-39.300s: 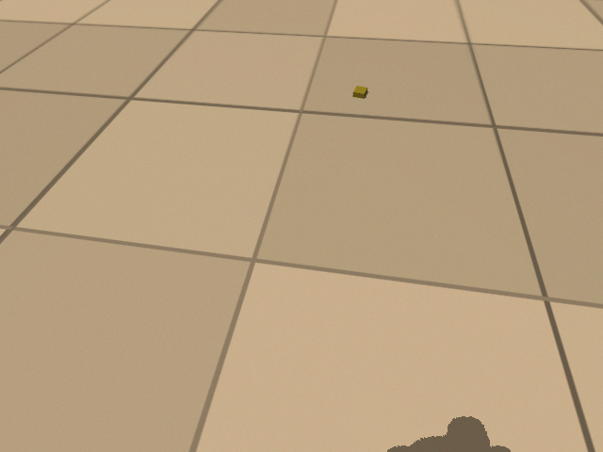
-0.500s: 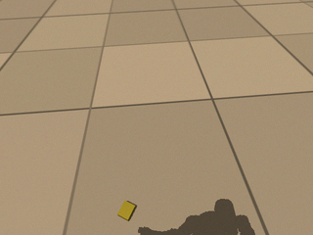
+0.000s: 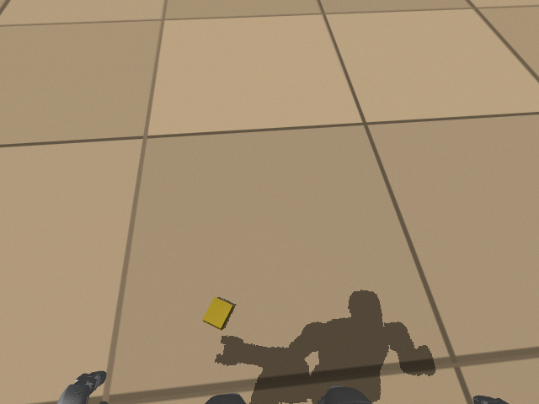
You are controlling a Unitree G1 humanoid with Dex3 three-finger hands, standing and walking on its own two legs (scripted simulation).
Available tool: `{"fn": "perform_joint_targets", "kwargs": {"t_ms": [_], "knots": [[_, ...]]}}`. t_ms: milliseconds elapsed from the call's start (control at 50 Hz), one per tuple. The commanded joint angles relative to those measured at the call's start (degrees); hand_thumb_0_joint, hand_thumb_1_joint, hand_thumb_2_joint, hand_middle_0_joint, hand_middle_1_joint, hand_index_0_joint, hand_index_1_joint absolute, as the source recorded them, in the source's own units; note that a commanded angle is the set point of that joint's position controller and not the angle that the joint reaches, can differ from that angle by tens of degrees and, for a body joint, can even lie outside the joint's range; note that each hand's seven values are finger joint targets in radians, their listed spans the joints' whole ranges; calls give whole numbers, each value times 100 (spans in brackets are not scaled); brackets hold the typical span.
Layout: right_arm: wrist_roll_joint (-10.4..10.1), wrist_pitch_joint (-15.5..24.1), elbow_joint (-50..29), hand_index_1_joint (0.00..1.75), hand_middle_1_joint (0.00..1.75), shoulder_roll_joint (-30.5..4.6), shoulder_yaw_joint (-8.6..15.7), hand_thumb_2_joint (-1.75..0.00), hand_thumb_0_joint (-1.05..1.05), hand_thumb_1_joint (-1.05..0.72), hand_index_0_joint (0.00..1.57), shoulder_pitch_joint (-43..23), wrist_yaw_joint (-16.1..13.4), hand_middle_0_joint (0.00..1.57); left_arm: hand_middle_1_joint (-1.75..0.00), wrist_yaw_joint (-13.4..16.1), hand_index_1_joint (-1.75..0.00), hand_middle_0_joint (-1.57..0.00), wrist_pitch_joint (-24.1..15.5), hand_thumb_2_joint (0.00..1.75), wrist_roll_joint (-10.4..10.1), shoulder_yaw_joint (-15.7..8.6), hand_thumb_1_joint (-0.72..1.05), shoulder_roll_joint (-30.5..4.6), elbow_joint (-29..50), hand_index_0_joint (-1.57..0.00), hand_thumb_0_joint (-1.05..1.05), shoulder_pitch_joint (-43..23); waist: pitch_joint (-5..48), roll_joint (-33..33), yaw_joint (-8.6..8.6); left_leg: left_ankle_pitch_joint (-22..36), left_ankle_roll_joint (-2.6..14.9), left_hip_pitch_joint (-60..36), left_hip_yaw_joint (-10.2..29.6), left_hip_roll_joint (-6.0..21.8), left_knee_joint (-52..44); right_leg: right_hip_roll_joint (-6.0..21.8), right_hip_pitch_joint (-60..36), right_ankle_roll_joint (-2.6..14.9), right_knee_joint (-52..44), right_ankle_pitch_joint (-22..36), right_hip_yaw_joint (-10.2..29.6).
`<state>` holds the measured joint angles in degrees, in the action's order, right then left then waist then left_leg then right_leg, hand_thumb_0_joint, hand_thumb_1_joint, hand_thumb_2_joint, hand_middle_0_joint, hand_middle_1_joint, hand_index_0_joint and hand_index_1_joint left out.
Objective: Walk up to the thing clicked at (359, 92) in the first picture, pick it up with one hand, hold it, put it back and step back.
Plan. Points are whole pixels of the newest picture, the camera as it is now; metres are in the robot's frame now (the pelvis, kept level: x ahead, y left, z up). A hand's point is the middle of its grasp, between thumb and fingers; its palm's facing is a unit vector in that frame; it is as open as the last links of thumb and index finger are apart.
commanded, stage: step back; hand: left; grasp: from above
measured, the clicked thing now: (218, 313) +0.44 +0.19 -0.74
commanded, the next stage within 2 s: none
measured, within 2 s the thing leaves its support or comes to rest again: neither
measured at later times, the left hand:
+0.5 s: hand out of the picture +0.00 +0.24 -0.14, palm faces -0.11 -0.91 -0.40, open 7.4 cm
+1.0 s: hand out of the picture -0.14 +0.26 -0.14, palm faces +0.00 -0.94 -0.33, open 7.4 cm
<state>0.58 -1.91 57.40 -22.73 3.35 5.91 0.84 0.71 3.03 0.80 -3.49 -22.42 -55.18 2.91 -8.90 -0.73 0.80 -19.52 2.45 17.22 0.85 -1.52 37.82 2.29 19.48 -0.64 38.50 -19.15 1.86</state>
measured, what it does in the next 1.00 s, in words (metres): walks backwards: right foot, then left foot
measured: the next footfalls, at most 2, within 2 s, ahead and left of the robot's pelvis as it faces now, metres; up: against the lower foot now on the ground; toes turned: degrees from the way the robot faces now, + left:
right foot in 0.42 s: -0.07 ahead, -0.13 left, +0.00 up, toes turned -2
left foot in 0.82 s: -0.19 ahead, +0.11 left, +0.00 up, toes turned -3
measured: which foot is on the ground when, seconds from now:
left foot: down 0.00-0.46, up 0.48-0.80, down 0.82-1.00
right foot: up 0.00-0.40, down 0.42-0.84, up 0.86-1.00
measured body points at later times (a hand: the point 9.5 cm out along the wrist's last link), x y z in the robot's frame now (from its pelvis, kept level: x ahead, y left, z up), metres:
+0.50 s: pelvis -0.11 -0.02 +0.00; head -0.06 -0.04 +0.44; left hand +0.00 +0.29 -0.12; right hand -0.02 -0.33 -0.13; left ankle -0.02 +0.09 -0.70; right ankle -0.11 -0.12 -0.72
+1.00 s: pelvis -0.25 +0.00 +0.01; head -0.20 +0.03 +0.46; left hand -0.14 +0.31 -0.12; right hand -0.18 -0.31 -0.09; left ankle -0.23 +0.11 -0.72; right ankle -0.26 -0.15 -0.63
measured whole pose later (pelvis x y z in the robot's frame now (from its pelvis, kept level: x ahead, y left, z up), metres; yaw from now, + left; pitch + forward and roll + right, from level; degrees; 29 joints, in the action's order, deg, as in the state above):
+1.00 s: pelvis -0.25 +0.00 +0.01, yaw -1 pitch -2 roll -2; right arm 2.5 -1.7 50.7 -19.9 1.7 10.6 -0.3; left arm 0.3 4.4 0.8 -4.6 -21.8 -46.9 8.6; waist -8.5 -2.0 0.0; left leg -15.1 1.6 15.3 2.5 0.1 32.3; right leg -7.7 28.8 0.4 68.6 -27.4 8.9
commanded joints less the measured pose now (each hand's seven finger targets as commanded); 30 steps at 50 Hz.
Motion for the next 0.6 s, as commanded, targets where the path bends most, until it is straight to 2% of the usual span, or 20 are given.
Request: {"fn": "perform_joint_targets", "kwargs": {"t_ms": [0, 20, 40, 60, 100, 160, 220, 240, 320, 360, 380, 400, 420, 440, 460, 480, 500, 520, 540, 580], "knots": [[133, 156, -417, 30, 30, -1608, 377, -90, 0, -90, 20, 453, -155, 20, -30, 206, -30, -20, -10, 90, -35, -178, 90, -789, 617, -20, 0, 168, 1152, 813, 69, 4999, 993, -1129, 2183, 2063, -1407, -827, 818, 278, 2413, -1847, 821], [135, 141, -533, 30, 30, -1594, 379, -90, 0, -90, 20, 263, -185, 20, -30, 221, -30, -20, -1, 90, -44, -186, 90, -792, 613, -20, 0, 180, 1125, 946, 42, 4776, 883, -1023, 2062, 2009, -1470, -851, 860, 300, 2666, -1721, 1023], [150, 146, -636, 30, 30, -1520, 378, -90, 0, -90, 20, 37, -221, 20, -30, 229, -30, -20, 2, 90, -48, -204, 90, -885, 575, -20, 0, 199, 1098, 1002, -15, 4399, 877, -933, 1817, 1864, -1408, -809, 834, 297, 2825, -1541, 1094], [168, 161, -716, 30, 30, -1372, 348, -90, 0, -90, 20, -194, -246, 20, -30, 206, -30, -20, 6, 90, -88, -208, 90, -959, 527, -20, 0, 385, 1154, 945, -159, 4230, 859, -1077, 1406, 1594, -1272, -801, 914, 265, 2985, -1210, 1063], [129, 180, -859, 30, 30, -1204, 301, -90, 0, -90, 20, -137, -268, 20, -30, 163, -30, -20, -1, 90, -58, -252, 90, -971, 587, -20, 0, 646, 1341, 911, -240, 4033, 818, -1448, 1101, 1394, -1117, -840, 987, 158, 3108, -870, 942], [68, 182, -908, 30, 30, -1111, 335, -90, 0, -90, 20, 296, -304, 20, -30, 144, -30, -20, -52, 90, 7, -288, 90, -964, 779, -20, 0, 442, 1339, 688, 42, 3969, 1037, -1794, 1202, 1530, -1021, -733, 1016, -37, 2635, -911, 829], [63, 162, -984, 30, 30, -1204, 352, -90, 0, -90, 20, 471, -305, 20, -30, 125, -30, -20, -109, 90, 4, -324, 90, -977, 955, -20, 0, 369, 1301, 725, 190, 3983, 1263, -1925, 1277, 1721, -920, -580, 929, -109, 1888, -1062, 646], [76, 161, -1024, 30, 30, -1239, 362, -90, 0, -90, 20, 484, -296, 20, -30, 114, -30, -20, -116, 90, 10, -335, 90, -979, 958, -20, 0, 380, 1269, 722, 205, 3914, 1264, -1854, 1258, 1711, -908, -558, 839, -99, 1668, -1066, 576], [89, 126, -1214, 30, 30, -1391, 368, -90, 0, -90, 20, 194, -243, 20, -30, 42, -30, -20, -139, 90, 41, -390, 90, -970, 842, -20, 0, 758, 1343, 946, 71, 2765, 1080, -1079, 1161, 1651, -943, -405, -26, 9, 579, -800, 139], [45, 78, -1269, 30, 30, -1407, 358, -90, 0, -90, 20, -41, -227, 20, -30, 16, -30, -20, -165, 90, 66, -416, 90, -914, 677, -20, 0, 1196, 1487, 878, -155, 2217, 831, -614, 1027, 1552, -716, -369, -737, 144, -540, 7, 6], [13, 47, -1281, 30, 30, -1366, 330, -90, 0, -90, 20, -160, -212, 20, -30, 13, -30, -20, -185, 90, 75, -436, 90, -883, 595, -20, 0, 1442, 1508, 843, -295, 1886, 635, -303, 928, 1430, -532, -352, -1125, 257, -1109, 544, 28], [-33, 30, -1294, 30, 30, -1219, 276, -90, 0, -90, 20, -142, -195, 20, -30, 24, -30, -20, -221, 90, 144, -495, 90, -1110, 636, -20, 0, 1456, 1463, 314, -305, 1212, 331, 269, 735, 1095, -194, 14, -1358, 467, -1372, 718, 693], [-63, 19, -1339, 30, 30, -958, 213, -90, 0, -90, 20, -100, -183, 20, -30, 15, -30, -20, -241, 90, 182, -591, 90, -1480, 782, -20, 0, 1221, 1154, -900, -224, -343, -84, 1261, 340, 160, 780, 994, -1347, 927, -1783, 824, 2268], [-39, -34, -1313, 30, 30, -947, 264, -90, 0, -90, 20, -228, -262, 20, -30, 1, -30, -20, -218, 90, 147, -656, 90, -1930, 995, -20, 0, 787, 754, -1394, -393, -1669, -262, 1018, 382, -458, 2253, 1991, 57, 1850, -2212, 767, 3093], [-1, -56, -1195, 30, 30, -1114, 339, -90, 0, -90, 20, -29, -284, 20, -30, 35, -30, -20, -247, 90, 187, -645, 90, -1872, 1205, -20, 0, 328, 397, -1308, -240, -1599, -297, 618, 787, -296, 3042, 2134, 863, 1952, -2346, 766, 3280], [-29, -47, -1055, 30, 30, -1164, 325, -90, 0, -90, 20, 261, -243, 20, -30, 41, -30, -20, -257, 90, 135, -603, 90, -1584, 1284, -20, 0, 162, 295, -1025, -87, -1246, -248, 504, 891, -308, 3116, 1819, 902, 1741, -2277, 867, 2725], [-100, -33, -964, 30, 30, -1150, 282, -90, 0, -90, 20, 327, -214, 20, -30, 55, -30, -20, -279, 90, 102, -525, 90, -1293, 1363, -20, 0, 69, 338, -644, -1, -903, -249, 670, 974, -504, 3210, 1282, 437, 1470, -1983, 1590, 1904], [-101, -20, -876, 30, 30, -1051, 253, -90, 0, -90, 20, 462, -232, 20, -30, 71, -30, -20, -275, 90, 112, -496, 90, -1184, 1352, -20, 0, -95, 410, -636, 138, -759, -265, 871, 990, -666, 3269, 945, 189, 1172, -1778, 2005, 1339], [-107, 2, -868, 30, 30, -987, 204, -90, 0, -90, 20, 577, -257, 20, -30, 75, -30, -20, -263, 90, 130, -505, 90, -1136, 1372, -20, 0, -92, 574, -738, 127, -666, -319, 999, 901, -710, 3282, 832, -134, 1086, -1684, 2051, 1145], [-97, 32, -922, 30, 30, -1039, 159, -90, 0, -90, 20, 645, -277, 20, -30, 69, -30, -20, -256, 90, 137, -494, 90, -1078, 1437, -20, 0, 241, 788, -625, -112, -667, -393, 1067, 774, -637, 3056, 800, -700, 1157, -1536, 2037, 1126]]}}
